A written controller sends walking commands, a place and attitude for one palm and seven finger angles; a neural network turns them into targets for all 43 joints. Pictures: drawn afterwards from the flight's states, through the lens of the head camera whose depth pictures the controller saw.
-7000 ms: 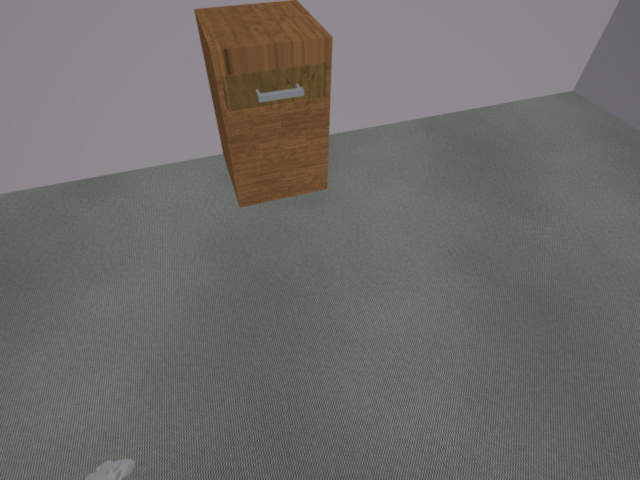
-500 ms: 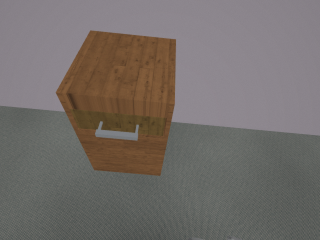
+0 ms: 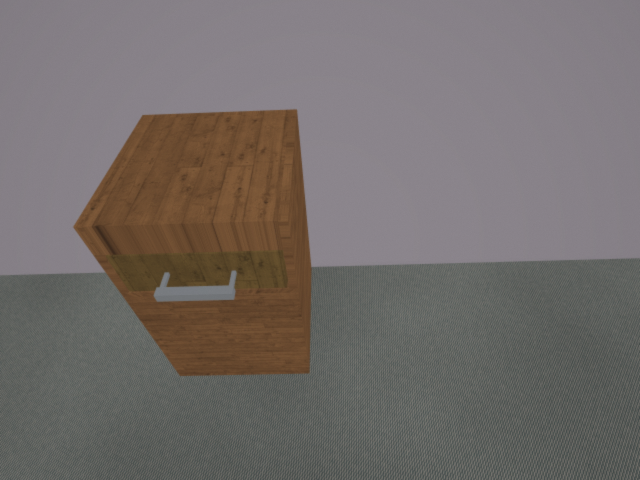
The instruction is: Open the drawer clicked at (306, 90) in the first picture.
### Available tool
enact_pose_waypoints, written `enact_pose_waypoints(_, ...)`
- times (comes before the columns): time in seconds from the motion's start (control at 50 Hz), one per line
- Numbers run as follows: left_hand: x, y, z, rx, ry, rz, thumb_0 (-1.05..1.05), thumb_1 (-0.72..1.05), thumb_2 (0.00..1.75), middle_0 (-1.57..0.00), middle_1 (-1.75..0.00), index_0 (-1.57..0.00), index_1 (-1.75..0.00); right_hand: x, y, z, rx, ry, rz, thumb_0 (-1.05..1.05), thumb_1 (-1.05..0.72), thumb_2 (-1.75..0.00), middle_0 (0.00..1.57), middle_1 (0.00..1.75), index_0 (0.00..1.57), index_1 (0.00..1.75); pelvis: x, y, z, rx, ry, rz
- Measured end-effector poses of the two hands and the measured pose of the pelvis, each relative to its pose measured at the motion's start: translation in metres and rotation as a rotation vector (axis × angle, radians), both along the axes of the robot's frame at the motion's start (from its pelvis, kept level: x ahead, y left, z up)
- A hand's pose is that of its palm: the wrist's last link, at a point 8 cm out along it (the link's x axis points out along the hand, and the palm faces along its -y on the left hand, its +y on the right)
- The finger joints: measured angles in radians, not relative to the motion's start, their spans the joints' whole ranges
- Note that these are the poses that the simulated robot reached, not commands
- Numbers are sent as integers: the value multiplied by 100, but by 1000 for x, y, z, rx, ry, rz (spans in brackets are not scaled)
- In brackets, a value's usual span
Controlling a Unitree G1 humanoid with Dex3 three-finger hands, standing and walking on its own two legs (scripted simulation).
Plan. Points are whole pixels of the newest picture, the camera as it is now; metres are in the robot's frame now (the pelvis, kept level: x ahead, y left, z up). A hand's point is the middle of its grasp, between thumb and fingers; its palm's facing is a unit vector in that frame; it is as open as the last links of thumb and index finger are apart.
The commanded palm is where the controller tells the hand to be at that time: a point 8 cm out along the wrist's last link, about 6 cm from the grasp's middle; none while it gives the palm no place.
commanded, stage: come to a stop and stand still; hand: left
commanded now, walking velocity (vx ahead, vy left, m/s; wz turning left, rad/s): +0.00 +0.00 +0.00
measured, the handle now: (197, 285) +0.56 +0.31 -0.22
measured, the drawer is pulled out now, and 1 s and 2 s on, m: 0.00 0.00 0.00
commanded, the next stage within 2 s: look again from close up in 0.26 s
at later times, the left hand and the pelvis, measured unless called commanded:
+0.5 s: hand out of the picture -0.04 +0.15 -0.18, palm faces +0.06 -0.99 -0.16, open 7.4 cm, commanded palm none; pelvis -0.01 +0.00 +0.00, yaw +1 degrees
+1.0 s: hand out of the picture -0.02 +0.21 -0.18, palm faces +0.03 -0.98 -0.18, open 7.4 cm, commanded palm none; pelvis -0.01 +0.04 +0.00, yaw +0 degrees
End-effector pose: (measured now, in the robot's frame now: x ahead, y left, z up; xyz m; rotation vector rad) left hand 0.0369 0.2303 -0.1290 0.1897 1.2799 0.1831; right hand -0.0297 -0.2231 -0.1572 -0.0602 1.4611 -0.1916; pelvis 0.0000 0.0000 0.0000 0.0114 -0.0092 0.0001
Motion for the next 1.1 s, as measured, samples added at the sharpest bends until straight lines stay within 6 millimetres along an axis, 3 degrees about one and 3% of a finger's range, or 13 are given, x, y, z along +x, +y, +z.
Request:
enact_pose_waypoints(0.14, -24, -12, -15, -36, 57, 62, 1, 95, 90, -20, -30, -21, -30, -6, 7, 3, 1, 52, 50, 0, -91, -90, 19, 30, 20, 30, -1, -10, -3, -13, 4, 22)
enact_pose_waypoints(0.38, -67, -36, -15, -82, 146, 85, 1, 91, 90, -20, -30, -20, -30, 21, 2, 4, -11, -19, 88, 1, -92, -90, 20, 30, 20, 30, -3, -10, 1, -12, -11, 12)
enact_pose_waypoints(0.48, -78, -31, -17, -84, 136, 57, 1, 91, 90, -20, -30, -20, -30, 33, -2, 6, -39, -94, 84, 1, -92, -90, 20, 30, 20, 30, -11, 1, -3, -31, 1, 8)
enact_pose_waypoints(0.6, -72, -7, -26, -89, 101, 61, 1, 90, 90, -20, -30, -20, -30, 34, 14, 9, -61, -143, 110, 1, -93, -90, 19, 30, 20, 30, -12, 17, -7, -29, -10, 13)
enact_pose_waypoints(0.8, -53, 26, -21, -67, 57, 25, 1, 91, 90, -20, -30, -20, -30, 11, 42, 11, -38, -98, 107, 1, -93, -90, 20, 30, 20, 30, -14, 36, -4, -18, -5, 1)
enact_pose_waypoints(0.96, -56, 31, -19, -66, 96, 24, 1, 91, 90, -20, -30, -20, -30, -3, 59, 8, -5, -41, 96, 0, -91, -90, 20, 30, 20, 30, -11, 43, -3, -13, 4, -1)
enact_pose_waypoints(1.1, -60, 26, -23, -81, 134, 36, 1, 91, 90, -20, -30, -20, -30, 0, 61, 4, 7, -10, 92, 0, -90, -90, 20, 30, 20, 30, 1, 45, -6, -7, 7, -3)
